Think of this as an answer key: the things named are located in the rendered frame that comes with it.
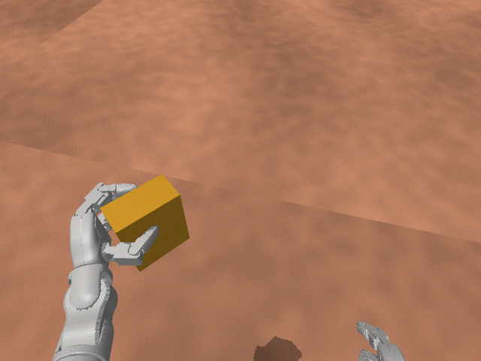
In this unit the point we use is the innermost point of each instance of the carton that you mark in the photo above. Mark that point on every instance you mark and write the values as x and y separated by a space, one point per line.
155 203

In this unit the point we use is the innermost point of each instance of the left robot arm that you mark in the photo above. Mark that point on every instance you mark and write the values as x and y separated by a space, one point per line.
89 305

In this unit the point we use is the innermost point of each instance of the left robot hand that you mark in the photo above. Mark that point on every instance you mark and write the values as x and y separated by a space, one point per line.
89 238

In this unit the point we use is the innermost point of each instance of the right robot hand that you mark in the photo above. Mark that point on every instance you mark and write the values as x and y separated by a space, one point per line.
379 341

